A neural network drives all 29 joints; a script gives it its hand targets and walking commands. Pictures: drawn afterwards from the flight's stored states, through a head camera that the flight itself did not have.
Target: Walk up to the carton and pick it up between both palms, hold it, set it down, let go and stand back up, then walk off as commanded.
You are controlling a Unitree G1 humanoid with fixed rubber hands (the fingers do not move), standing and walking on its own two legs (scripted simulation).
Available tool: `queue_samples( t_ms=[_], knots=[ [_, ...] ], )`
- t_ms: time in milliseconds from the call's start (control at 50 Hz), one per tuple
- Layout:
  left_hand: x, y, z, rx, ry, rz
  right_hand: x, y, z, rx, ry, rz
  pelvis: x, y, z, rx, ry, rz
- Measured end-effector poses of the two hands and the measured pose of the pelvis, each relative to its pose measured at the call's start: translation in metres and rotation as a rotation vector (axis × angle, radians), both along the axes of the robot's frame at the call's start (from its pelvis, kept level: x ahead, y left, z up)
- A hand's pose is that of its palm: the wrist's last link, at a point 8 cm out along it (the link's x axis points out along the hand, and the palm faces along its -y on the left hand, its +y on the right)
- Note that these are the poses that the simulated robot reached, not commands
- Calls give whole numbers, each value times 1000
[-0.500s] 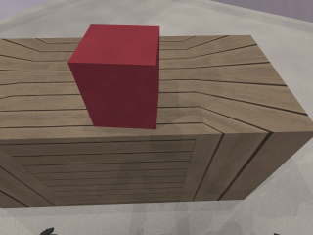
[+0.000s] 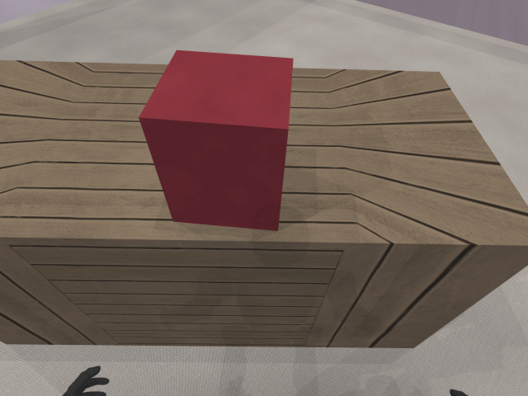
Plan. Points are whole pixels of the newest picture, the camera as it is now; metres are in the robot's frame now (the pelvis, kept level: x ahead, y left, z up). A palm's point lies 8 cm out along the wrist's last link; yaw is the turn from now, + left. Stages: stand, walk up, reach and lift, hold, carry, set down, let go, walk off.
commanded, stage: walk up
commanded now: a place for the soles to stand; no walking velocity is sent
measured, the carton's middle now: (229, 144) +0.53 +0.09 +0.07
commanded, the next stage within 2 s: none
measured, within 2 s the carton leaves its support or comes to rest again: neither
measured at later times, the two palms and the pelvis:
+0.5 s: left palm out of the picture +0.06 +0.35 -0.10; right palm out of the picture +0.12 -0.30 -0.11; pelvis +0.02 +0.02 -0.01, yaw +2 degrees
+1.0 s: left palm out of the picture +0.14 +0.42 -0.13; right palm out of the picture +0.13 -0.22 -0.11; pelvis +0.05 +0.10 -0.02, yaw +0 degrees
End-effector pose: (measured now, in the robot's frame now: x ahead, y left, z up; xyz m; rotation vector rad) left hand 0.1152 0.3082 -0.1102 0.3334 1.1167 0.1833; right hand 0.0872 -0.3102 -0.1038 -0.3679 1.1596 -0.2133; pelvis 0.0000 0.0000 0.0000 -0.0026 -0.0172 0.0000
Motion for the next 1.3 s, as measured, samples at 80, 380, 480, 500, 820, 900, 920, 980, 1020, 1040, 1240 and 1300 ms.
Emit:
queue_samples(
  t_ms=[80, 380, 480, 500, 820, 900, 920, 980, 1020, 1040, 1240, 1300],
  knots=[
    [-6, 1, -2, -3, 19, 17, 8, 1, 1, -1, -4, 12, 2, 0, 1, -1, 1, 7],
    [-26, 4, -1, 12, 59, 51, 20, 7, -4, 22, -4, 27, 8, -1, 0, -5, -3, 19],
    [-50, 35, 7, 89, 38, 87, 30, 7, -8, 22, 20, 52, 15, 16, -5, -18, -12, 31],
    [-58, 45, 9, 108, 54, 99, 33, 9, -8, 22, 18, 55, 17, 21, -6, -19, -17, 33],
    [-30, 143, -11, 106, 132, 73, 49, 106, -12, 6, 29, 31, 47, 104, -16, 3, -29, 58],
    [-7, 131, -18, 64, 125, 31, 52, 108, -9, -11, -16, 12, 54, 109, -17, 13, -27, 29],
    [-2, 128, -19, 57, 123, 19, 52, 106, -9, -16, -25, 7, 55, 109, -18, 16, -29, 21],
    [15, 119, -22, 47, 114, -16, 49, 97, -10, -37, -41, -8, 53, 105, -21, 16, -29, -1],
    [26, 112, -22, 46, 97, -39, 46, 87, -11, -53, -48, -18, 51, 100, -24, 8, -25, -14],
    [30, 109, -21, 48, 87, -51, 44, 81, -12, -61, -51, -25, 50, 97, -25, 5, -23, -24],
    [43, 84, -10, 66, 10, -71, 27, 42, -12, -79, -24, -60, 48, 70, -26, 12, -9, -54],
    [49, 80, -11, 55, -18, -74, 23, 43, -12, -80, -16, -49, 49, 71, -27, 8, -3, -42]
  ],
)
